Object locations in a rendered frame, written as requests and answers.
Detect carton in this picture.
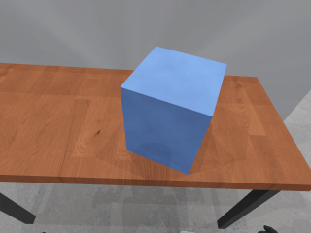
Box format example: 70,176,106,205
120,47,227,175

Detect table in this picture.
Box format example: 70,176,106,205
0,63,311,229

